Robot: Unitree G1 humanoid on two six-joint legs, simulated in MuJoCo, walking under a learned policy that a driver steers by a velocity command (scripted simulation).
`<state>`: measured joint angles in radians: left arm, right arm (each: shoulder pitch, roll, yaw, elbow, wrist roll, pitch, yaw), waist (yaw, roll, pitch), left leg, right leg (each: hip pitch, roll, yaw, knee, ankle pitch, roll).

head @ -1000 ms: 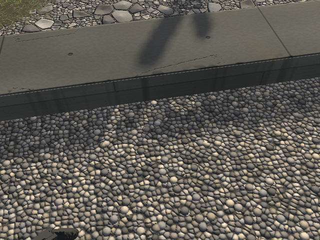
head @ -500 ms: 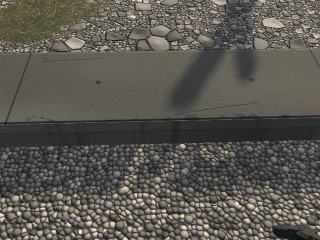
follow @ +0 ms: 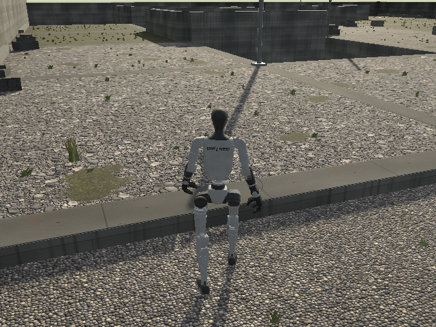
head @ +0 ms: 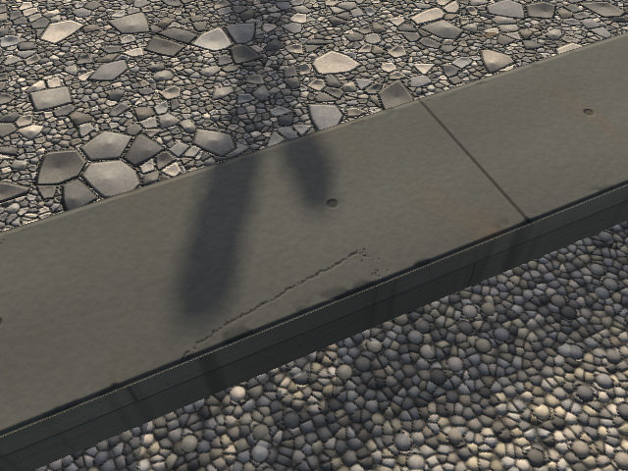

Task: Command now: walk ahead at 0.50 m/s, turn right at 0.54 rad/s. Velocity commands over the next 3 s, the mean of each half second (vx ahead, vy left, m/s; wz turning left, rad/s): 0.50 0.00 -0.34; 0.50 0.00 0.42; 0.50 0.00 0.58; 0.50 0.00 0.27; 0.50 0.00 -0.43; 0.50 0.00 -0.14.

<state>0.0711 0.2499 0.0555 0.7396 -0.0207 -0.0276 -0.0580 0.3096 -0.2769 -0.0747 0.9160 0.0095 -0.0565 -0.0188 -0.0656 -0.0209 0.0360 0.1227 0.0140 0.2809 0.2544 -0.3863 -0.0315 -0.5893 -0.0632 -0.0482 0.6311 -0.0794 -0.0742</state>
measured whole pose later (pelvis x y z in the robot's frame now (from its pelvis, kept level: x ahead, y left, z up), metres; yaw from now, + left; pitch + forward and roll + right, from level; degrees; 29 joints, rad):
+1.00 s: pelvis +0.56 -0.03 +0.02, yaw +7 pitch +1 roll -3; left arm 0.08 0.21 0.02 0.70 0.01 -0.06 0.00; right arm 0.35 -0.26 -0.04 0.74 0.00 0.01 -0.04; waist -0.06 0.02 0.00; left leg -0.08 -0.08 -0.24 0.44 -0.35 0.07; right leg -0.45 0.04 0.01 0.69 -0.23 0.06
